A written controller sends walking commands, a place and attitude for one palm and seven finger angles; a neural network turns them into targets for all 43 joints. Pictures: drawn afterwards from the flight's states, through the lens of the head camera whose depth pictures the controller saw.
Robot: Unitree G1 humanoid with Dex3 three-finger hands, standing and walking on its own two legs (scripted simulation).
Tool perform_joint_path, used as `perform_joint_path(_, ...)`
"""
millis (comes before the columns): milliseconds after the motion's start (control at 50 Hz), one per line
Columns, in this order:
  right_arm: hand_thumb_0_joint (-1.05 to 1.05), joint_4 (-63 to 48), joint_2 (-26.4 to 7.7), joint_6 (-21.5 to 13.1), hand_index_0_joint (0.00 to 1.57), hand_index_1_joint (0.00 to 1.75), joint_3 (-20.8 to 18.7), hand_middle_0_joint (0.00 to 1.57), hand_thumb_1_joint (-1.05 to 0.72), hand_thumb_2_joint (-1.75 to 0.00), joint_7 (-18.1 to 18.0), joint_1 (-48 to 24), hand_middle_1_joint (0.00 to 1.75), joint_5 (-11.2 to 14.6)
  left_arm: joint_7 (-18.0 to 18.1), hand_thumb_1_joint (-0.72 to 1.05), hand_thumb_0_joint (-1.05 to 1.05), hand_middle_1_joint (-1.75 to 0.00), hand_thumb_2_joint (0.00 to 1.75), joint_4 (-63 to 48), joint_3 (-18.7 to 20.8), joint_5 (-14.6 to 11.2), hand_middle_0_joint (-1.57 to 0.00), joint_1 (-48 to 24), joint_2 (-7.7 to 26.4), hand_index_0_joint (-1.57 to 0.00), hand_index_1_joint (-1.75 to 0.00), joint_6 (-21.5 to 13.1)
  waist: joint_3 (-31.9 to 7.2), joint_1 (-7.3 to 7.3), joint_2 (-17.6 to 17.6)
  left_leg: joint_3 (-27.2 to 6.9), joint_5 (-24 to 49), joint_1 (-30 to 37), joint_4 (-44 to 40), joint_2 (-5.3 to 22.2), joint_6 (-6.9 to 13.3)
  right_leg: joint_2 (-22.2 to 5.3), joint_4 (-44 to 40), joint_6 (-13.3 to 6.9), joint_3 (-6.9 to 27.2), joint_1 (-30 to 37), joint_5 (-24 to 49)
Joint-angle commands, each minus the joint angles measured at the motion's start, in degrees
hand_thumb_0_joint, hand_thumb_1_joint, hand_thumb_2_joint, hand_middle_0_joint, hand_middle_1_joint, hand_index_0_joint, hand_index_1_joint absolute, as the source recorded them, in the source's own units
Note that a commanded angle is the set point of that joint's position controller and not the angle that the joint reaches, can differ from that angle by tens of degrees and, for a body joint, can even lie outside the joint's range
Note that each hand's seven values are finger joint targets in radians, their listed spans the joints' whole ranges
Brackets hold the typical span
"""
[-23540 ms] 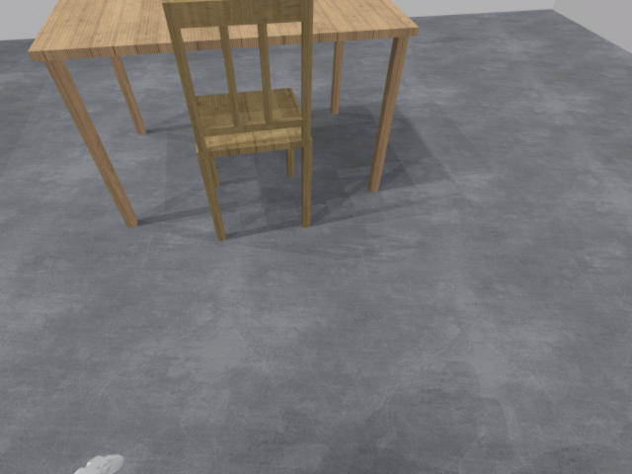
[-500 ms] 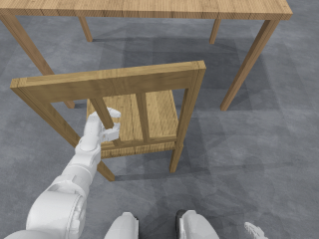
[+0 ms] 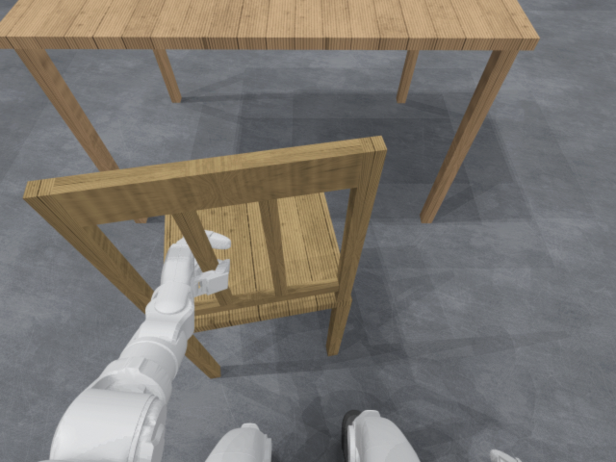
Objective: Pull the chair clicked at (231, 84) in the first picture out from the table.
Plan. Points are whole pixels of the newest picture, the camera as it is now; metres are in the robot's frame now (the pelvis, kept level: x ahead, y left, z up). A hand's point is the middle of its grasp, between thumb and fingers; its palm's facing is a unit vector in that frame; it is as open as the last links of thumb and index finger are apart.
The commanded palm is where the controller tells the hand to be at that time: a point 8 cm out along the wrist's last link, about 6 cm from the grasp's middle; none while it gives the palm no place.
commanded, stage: step backward, pulling the chair out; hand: left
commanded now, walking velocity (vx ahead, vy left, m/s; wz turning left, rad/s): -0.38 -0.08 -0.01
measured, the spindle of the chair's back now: (208, 263) +0.40 +0.15 -0.06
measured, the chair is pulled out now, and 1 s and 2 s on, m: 0.38 0.51 0.63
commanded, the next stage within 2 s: stop walking, hand still on the chair in 0.94 s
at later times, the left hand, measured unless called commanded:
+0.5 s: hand (213, 291) +0.35 +0.14 -0.05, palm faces +0.01 -0.98 -0.19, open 5.6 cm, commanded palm +0.36 +0.19 -0.04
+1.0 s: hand (206, 358) +0.25 +0.14 -0.05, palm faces +0.03 -0.98 -0.17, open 5.6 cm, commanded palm +0.26 +0.19 -0.04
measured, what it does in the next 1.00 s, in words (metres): walks backwards: left foot, then right foot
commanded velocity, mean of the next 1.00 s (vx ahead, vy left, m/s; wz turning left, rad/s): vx -0.34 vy -0.06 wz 0.02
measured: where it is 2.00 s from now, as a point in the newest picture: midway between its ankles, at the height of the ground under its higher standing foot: outside the picture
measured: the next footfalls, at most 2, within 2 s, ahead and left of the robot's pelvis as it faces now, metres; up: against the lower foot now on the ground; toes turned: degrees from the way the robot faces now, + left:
left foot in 0.04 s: +0.03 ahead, +0.15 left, +0.00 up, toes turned -1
right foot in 0.22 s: +0.00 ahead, -0.14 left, +0.00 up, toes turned -5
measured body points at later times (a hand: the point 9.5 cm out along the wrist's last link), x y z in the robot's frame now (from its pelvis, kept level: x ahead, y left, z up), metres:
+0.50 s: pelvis -0.05 +0.01 +0.01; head +0.05 +0.01 +0.45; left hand +0.34 +0.19 -0.04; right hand +0.04 -0.27 -0.12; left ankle -0.01 +0.15 -0.72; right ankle +0.01 -0.14 -0.72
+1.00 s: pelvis -0.14 +0.00 +0.01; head -0.06 +0.00 +0.45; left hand +0.24 +0.19 -0.03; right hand -0.10 -0.27 -0.12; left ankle -0.09 +0.14 -0.72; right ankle -0.10 -0.14 -0.71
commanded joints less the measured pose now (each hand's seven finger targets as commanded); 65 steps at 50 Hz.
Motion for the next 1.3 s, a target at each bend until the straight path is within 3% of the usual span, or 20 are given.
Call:
perform_joint_path(0,0.00,-3.73,-8.02,-1.85,0.20,0.30,-1.85,0.20,-0.90,-0.90,-1.12,4.75,0.30,0.17,-0.05,0.90,0.00,-1.45,0.90,-9.25,0.52,0.71,-0.50,-18.27,11.24,-0.50,-1.45,-3.34,-23.30,2.45,-5.30,-1.44,8.11,12.82,-22.33,3.72,0.93,-10.15,-9.66,-1.72,8.10,11.24,-5.95)
perform_joint_path(60,0.00,-7.27,-7.59,-1.07,0.20,0.30,-2.53,0.20,-0.90,-0.90,-0.90,1.40,0.30,-0.78,-0.59,0.90,0.00,-1.45,0.90,-15.15,-1.60,0.72,-0.50,-23.70,7.79,-0.50,-1.45,-4.06,-23.29,3.91,15.94,-15.84,24.49,6.33,-28.52,20.48,8.96,-0.74,14.56,0.54,1.34,11.69,-14.47)
perform_joint_path(120,0.00,-5.28,-7.50,-0.93,0.20,0.30,-3.50,0.20,-0.90,-0.90,-0.15,3.65,0.30,-1.27,-0.55,0.90,0.00,-1.45,0.90,-14.79,-1.73,1.07,-0.50,-24.53,6.23,-0.50,-1.45,-4.46,-23.99,2.93,8.82,-13.05,60.91,23.17,-16.65,19.86,8.89,-0.86,6.70,-0.68,2.66,6.12,-13.98)
perform_joint_path(160,0.00,-4.44,-8.00,-1.04,0.20,0.30,-3.67,0.20,-0.90,-0.90,0.76,4.97,0.30,-1.23,-0.48,0.90,0.00,-1.45,0.90,-13.18,-1.96,1.76,-0.50,-23.71,6.58,-0.50,-1.45,-4.88,-26.68,2.30,10.62,-10.37,69.91,30.36,-11.75,18.01,6.47,-0.60,-3.03,-0.92,1.87,8.27,-5.93)
perform_joint_path(240,0.00,-3.45,-8.08,-0.38,0.20,0.30,-3.68,0.20,-0.90,-0.90,0.79,5.32,0.30,-0.85,-0.19,0.90,0.00,-1.45,0.90,-12.28,0.39,3.10,-0.50,-22.28,10.96,-0.50,-1.45,-6.44,-30.75,1.28,3.93,-3.58,53.74,16.26,-5.17,11.78,0.39,-7.26,-5.79,-4.13,6.60,26.93,37.08)
perform_joint_path(280,0.00,-4.67,-7.37,-0.58,0.20,0.30,-3.77,0.20,-0.90,-0.90,-0.52,2.01,0.30,-0.17,0.49,0.90,0.00,-1.45,0.90,-11.90,2.37,2.34,-0.50,-22.08,14.29,-0.50,-1.45,-5.57,-32.05,1.91,-4.63,-2.47,12.77,6.16,-1.48,5.53,-1.88,-15.77,-5.03,-7.97,13.85,32.24,53.09)
perform_joint_path(340,0.00,-4.31,-7.72,-0.52,0.20,0.30,-2.45,0.20,-0.90,-0.90,-1.63,0.00,0.30,-0.32,0.70,0.90,0.00,-1.45,0.90,-11.08,3.59,2.21,-0.50,-20.06,16.60,-0.50,-1.45,-3.02,-28.22,2.57,-2.49,-4.28,4.65,4.79,-8.57,4.47,-1.36,-17.30,-5.43,-6.50,11.39,28.25,43.02)
perform_joint_path(420,0.00,-5.62,-8.77,0.35,0.20,0.30,-3.63,0.20,-0.90,-0.90,-2.12,1.47,0.30,0.32,0.27,0.90,0.00,-1.45,0.90,-13.32,1.34,1.03,-0.50,-24.34,13.21,-0.50,-1.45,-3.12,-30.83,2.22,-2.41,-5.68,39.97,15.76,-18.40,12.04,2.11,-6.85,-2.32,0.18,5.21,21.15,23.24)
perform_joint_path(480,0.00,-6.77,-7.64,0.78,0.20,0.30,-3.36,0.20,-0.90,-0.90,-1.41,0.76,0.30,-0.68,-0.30,0.90,0.00,-1.45,0.90,-15.06,0.57,1.29,-0.50,-27.56,11.11,-0.50,-1.45,-3.85,-31.03,1.93,14.33,-10.12,52.82,18.13,-19.78,16.82,5.52,-1.83,6.91,0.60,1.80,14.88,-1.17)
perform_joint_path(520,0.00,-6.78,-6.97,0.35,0.20,0.30,-3.39,0.20,-0.90,-0.90,-0.42,1.19,0.30,-1.18,-0.23,0.90,0.00,-1.45,0.90,-13.47,1.24,1.48,-0.50,-27.58,11.25,-0.50,-1.45,-4.36,-29.08,2.50,16.51,-11.78,51.14,18.20,-19.96,19.11,7.74,-0.51,7.44,-0.07,1.72,11.67,-17.70)
perform_joint_path(600,0.00,-5.18,-7.88,-0.59,0.20,0.30,-3.90,0.20,-0.90,-0.90,0.74,4.17,0.30,-0.87,-0.46,0.90,0.00,-1.45,0.90,-12.43,1.76,2.34,-0.50,-26.69,12.93,-0.50,-1.45,-5.38,-30.24,1.49,14.10,-10.03,55.57,21.19,-12.94,16.90,5.84,-0.78,-5.21,-0.51,3.00,16.73,-0.67)
perform_joint_path(680,0.00,-5.78,-7.62,-0.97,0.20,0.30,-4.14,0.20,-0.90,-0.90,-0.54,2.68,0.30,0.74,0.44,0.90,0.00,-1.45,0.90,-10.67,4.28,1.71,-0.50,-24.01,18.71,-0.50,-1.45,-3.98,-30.53,1.38,-3.96,-0.97,8.35,8.49,-1.71,4.60,-1.23,-15.78,-11.35,-6.24,15.37,20.38,18.77)
perform_joint_path(720,0.00,-5.50,-7.61,-1.62,0.20,0.30,-3.10,0.20,-0.90,-0.90,-0.71,0.71,0.30,0.18,0.68,0.90,0.00,-1.45,0.90,-9.20,4.68,1.76,-0.50,-22.01,18.30,-0.50,-1.45,-2.78,-28.87,2.98,-4.78,-4.45,-2.13,4.64,4.80,2.95,-1.23,-19.07,-12.14,-8.71,14.95,19.51,15.12)
perform_joint_path(800,0.00,-3.83,-8.17,-0.99,0.20,0.30,-1.86,0.20,-0.90,-0.90,-1.37,3.42,0.30,0.37,0.21,0.90,0.00,-1.45,0.90,-8.05,4.05,0.15,-0.50,-21.19,15.54,-0.50,-1.45,-1.13,-28.37,2.04,-6.20,-2.23,11.69,11.81,-17.05,4.71,-0.37,-12.64,-5.61,-3.80,7.29,20.20,14.72)
perform_joint_path(840,0.00,-4.83,-10.99,-0.67,0.20,0.30,-3.17,0.20,-0.90,-0.90,-1.65,3.18,0.30,0.68,-0.06,0.90,0.00,-1.45,0.90,-7.49,3.19,-0.67,-0.50,-22.37,14.36,-0.50,-1.45,-1.27,-25.23,3.09,4.95,-10.76,30.10,14.07,-23.69,14.30,4.75,-3.23,0.95,0.42,2.68,14.67,1.12)
perform_joint_path(880,0.00,-6.48,-8.20,-0.31,0.20,0.30,-2.13,0.20,-0.90,-0.90,-0.53,1.06,0.30,-0.40,-0.76,0.90,0.00,-1.45,0.90,-11.58,0.98,-0.07,-0.50,-27.30,11.46,-0.50,-1.45,-1.89,-23.92,3.13,18.06,-18.28,31.05,10.26,-26.48,20.85,9.61,-0.51,12.68,0.41,1.99,11.81,-18.64)
perform_joint_path(960,0.00,-4.74,-9.19,-0.58,0.20,0.30,-2.99,0.20,-0.90,-0.90,0.24,5.62,0.30,-0.44,-1.22,0.90,0.00,-1.45,0.90,-8.79,1.24,0.35,-0.50,-23.73,11.88,-0.50,-1.45,-1.69,-25.60,2.91,11.76,-14.00,51.60,22.38,-16.56,18.76,8.90,0.69,-0.72,0.44,2.25,10.57,-13.46)
perform_joint_path(1020,0.00,-4.84,-9.01,-1.11,0.20,0.30,-3.03,0.20,-0.90,-0.90,0.87,5.02,0.30,-0.18,-1.62,0.90,0.00,-1.45,0.90,-8.34,1.26,1.65,-0.50,-21.77,12.50,-0.50,-1.45,-2.86,-25.21,2.71,12.63,-9.74,45.62,18.80,-12.91,14.87,4.90,-1.48,-11.76,-0.31,3.25,17.86,3.63)
perform_joint_path(1100,0.00,-11.21,-6.33,0.90,0.20,0.30,-2.85,0.20,-0.90,-0.90,0.45,1.98,0.30,0.42,-0.18,0.90,0.00,-1.45,0.90,-20.20,3.27,0.99,-0.50,-12.89,15.73,-0.50,-1.45,-0.44,-27.10,2.32,-3.41,-1.42,8.53,11.50,-8.56,4.48,0.15,-12.78,-12.80,-5.96,12.66,18.65,-5.41)
perform_joint_path(1280,0.00,-12.15,-5.38,1.38,0.20,0.30,-2.03,0.20,-0.90,-0.90,-0.27,-1.70,0.30,-1.22,0.24,0.90,0.00,-1.45,0.90,-25.71,2.47,1.48,-0.50,-1.99,11.04,-0.50,-1.45,-0.84,-16.32,3.13,1.79,-5.84,1.54,10.05,-21.78,5.67,3.98,-3.76,-11.25,-1.54,6.57,13.27,-26.15)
